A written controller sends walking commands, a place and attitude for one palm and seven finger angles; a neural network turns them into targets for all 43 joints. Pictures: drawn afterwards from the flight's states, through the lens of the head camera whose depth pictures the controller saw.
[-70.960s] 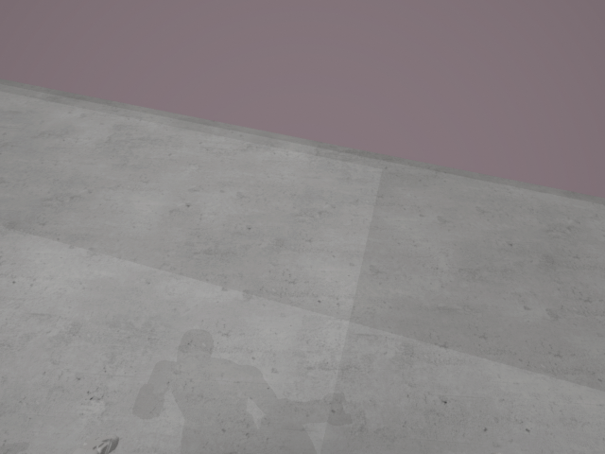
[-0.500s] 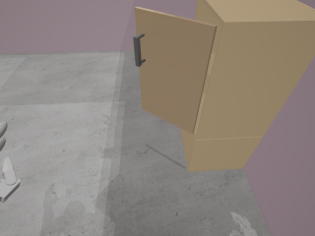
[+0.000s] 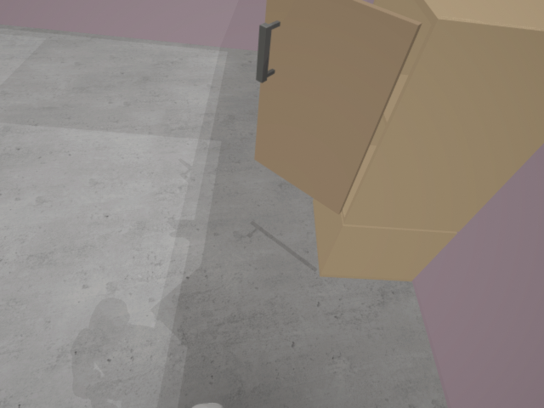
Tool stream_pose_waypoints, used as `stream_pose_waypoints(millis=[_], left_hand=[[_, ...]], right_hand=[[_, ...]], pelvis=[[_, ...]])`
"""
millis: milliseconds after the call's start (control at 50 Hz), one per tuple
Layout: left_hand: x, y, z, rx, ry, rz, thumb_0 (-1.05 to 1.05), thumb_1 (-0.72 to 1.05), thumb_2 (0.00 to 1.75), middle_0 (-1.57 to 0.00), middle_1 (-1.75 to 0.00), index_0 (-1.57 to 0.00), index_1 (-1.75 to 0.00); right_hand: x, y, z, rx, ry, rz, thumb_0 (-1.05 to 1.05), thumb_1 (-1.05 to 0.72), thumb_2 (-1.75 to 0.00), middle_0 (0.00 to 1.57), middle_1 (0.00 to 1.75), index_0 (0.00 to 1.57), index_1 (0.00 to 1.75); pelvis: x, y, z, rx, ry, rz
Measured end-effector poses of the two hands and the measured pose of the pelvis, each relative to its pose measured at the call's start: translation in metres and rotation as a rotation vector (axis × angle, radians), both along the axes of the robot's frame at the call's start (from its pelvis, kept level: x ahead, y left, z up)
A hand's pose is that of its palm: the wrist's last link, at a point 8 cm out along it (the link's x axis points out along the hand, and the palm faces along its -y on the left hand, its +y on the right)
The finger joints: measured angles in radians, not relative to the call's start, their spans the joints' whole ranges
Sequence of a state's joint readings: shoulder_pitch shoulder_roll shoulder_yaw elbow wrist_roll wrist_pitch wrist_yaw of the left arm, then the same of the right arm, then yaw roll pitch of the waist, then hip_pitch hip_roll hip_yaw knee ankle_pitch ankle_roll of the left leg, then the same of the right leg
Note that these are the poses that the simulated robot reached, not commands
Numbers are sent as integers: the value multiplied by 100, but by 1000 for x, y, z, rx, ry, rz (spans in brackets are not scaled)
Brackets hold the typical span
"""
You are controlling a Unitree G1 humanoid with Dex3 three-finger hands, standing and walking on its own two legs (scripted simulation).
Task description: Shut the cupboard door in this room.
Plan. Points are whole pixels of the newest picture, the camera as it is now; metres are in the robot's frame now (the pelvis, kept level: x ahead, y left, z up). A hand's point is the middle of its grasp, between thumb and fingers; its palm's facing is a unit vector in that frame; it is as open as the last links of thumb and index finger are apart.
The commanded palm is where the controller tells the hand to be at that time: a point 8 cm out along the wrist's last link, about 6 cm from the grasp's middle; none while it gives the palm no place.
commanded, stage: let the arm hang, fingers relaxed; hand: left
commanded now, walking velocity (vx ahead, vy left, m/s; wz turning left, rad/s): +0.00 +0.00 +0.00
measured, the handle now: (268, 52) +0.91 +0.06 +0.06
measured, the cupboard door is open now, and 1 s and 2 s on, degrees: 51 51 51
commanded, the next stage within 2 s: look to check the result in 0.68 s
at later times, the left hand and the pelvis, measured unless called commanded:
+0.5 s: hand out of the picture +0.00 +0.18 -0.17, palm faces +0.00 -0.98 -0.18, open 7.4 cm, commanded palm none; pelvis +0.02 +0.01 +0.01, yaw -2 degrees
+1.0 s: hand out of the picture +0.00 +0.18 -0.17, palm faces +0.00 -0.98 -0.19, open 7.4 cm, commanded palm none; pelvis +0.03 +0.00 +0.01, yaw -2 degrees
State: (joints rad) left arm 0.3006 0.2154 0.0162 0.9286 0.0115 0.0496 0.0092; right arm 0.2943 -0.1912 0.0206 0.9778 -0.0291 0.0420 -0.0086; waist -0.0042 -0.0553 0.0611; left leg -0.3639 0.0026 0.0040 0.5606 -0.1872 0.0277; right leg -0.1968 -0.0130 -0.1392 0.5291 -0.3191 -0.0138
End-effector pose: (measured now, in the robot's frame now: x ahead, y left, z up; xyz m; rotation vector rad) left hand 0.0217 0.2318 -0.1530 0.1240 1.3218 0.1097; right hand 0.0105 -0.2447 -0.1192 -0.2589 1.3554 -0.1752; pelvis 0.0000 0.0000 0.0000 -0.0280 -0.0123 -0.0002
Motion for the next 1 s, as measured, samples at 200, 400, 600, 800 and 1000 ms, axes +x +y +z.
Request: stream_pose_waypoints(millis=[200, 400, 600, 800, 1000], left_hand=[[-61, 25, 26, 93, 185, 47, 1, 92, 90, -20, -30, -20, -30], [-40, 12, 21, 66, 147, 21, 1, 91, 90, -20, -30, -20, -29], [-6, -15, 13, -5, 83, -5, 1, 91, 90, -20, -30, -20, -30], [-7, -13, 15, 11, 108, 7, 1, 91, 90, -20, -30, -20, -30], [-22, -5, 19, 41, 162, 22, 1, 91, 90, -20, -30, -20, -29]], right_hand=[[-6, 31, -19, 101, 27, -52, 1, -92, -89, 20, 30, 21, 29], [0, 30, -18, 99, 0, -82, 1, -92, -89, 20, 30, 21, 29], [-7, 34, -15, 95, 25, -103, 0, -91, -89, 20, 30, 20, 29], [-15, 43, -18, 120, 63, -119, 0, -91, -89, 20, 30, 20, 29], [-9, 40, -19, 122, 72, -116, 0, -91, -89, 20, 30, 20, 29]], pelvis=[[7, 9, 8, 11, -8, -16], [13, 9, 10, 22, -25, -38], [18, 7, 11, 25, -21, -42], [24, 6, 11, 27, -19, -41], [29, 4, 11, 28, -17, -42]])
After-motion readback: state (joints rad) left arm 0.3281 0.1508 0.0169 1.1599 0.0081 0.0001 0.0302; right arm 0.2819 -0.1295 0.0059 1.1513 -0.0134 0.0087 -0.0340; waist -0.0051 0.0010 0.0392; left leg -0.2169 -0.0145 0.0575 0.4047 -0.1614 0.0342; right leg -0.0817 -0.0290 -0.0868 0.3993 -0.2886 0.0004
